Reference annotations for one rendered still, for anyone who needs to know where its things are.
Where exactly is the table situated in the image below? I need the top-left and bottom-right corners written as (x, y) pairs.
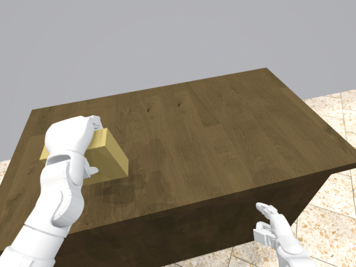
top-left (0, 68), bottom-right (356, 267)

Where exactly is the left robot forearm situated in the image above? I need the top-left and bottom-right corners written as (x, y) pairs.
top-left (0, 150), bottom-right (85, 267)

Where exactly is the left robot hand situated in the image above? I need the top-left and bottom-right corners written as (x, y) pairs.
top-left (44, 115), bottom-right (103, 179)

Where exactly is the right robot hand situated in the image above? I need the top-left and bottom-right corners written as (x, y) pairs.
top-left (253, 202), bottom-right (294, 250)

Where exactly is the right robot forearm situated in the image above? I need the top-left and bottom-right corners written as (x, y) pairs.
top-left (275, 235), bottom-right (318, 267)

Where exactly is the sponge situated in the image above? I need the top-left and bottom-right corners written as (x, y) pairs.
top-left (40, 128), bottom-right (128, 186)

